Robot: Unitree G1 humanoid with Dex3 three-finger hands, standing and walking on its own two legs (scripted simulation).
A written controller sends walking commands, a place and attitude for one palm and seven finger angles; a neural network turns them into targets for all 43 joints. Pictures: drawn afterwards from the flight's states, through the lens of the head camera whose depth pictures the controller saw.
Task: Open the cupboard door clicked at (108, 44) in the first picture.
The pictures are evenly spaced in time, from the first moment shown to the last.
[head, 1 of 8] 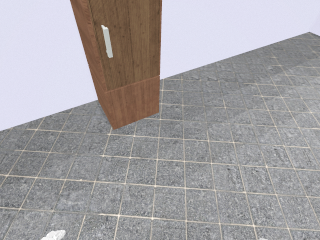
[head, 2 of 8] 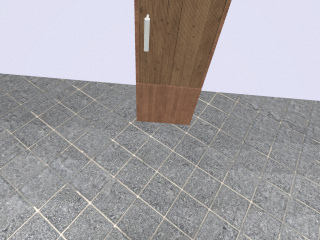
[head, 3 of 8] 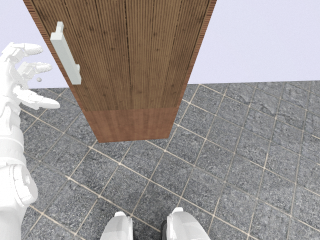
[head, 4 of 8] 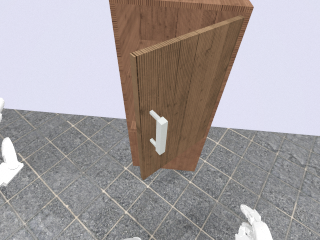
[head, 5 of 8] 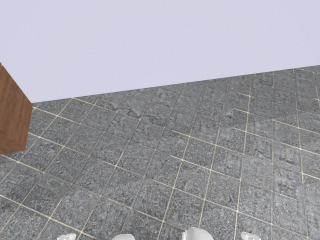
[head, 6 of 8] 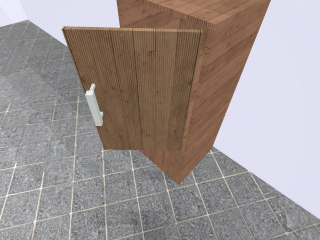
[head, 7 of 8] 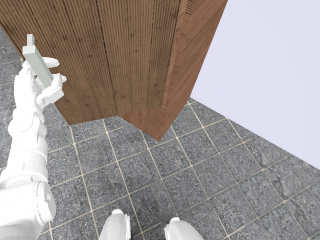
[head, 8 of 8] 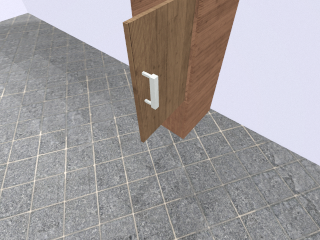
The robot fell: no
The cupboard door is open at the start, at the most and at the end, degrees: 0 93 93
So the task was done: yes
